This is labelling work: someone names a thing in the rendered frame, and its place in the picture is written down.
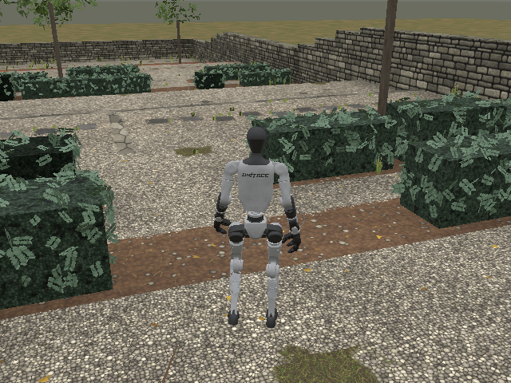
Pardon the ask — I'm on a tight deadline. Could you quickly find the robot right hand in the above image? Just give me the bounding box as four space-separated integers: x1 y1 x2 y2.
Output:
282 233 301 253

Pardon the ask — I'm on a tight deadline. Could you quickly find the humanoid robot head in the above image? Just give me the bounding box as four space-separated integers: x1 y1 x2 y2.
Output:
243 126 270 165

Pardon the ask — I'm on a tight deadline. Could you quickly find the robot right upper arm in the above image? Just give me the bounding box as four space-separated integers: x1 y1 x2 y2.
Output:
273 161 292 207

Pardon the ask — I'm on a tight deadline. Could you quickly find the robot left upper arm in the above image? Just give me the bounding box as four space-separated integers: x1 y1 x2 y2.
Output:
220 160 240 204

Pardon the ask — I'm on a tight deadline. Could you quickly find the right robot forearm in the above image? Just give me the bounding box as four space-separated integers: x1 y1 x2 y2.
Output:
284 195 300 235

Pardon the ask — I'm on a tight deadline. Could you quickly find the robot left hand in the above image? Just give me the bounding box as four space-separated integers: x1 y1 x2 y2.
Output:
214 219 231 234

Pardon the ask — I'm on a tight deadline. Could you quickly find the robot torso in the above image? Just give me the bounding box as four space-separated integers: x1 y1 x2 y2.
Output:
237 158 275 239

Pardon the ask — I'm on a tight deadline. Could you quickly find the left robot forearm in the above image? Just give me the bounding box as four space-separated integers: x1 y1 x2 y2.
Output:
214 193 228 222

